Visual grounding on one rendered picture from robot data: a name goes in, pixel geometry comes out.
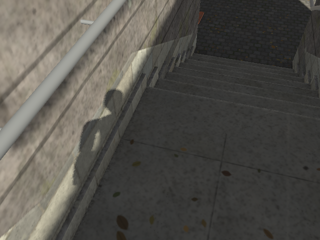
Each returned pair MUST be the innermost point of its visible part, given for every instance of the stairs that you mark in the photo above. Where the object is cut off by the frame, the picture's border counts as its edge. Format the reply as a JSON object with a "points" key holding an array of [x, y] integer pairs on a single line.
{"points": [[254, 84]]}

